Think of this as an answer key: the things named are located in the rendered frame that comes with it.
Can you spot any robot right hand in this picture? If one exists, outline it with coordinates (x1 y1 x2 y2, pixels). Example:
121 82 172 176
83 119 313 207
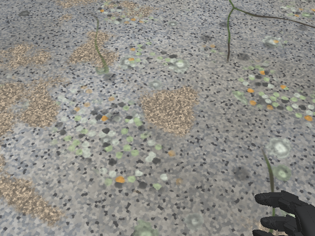
252 190 315 236

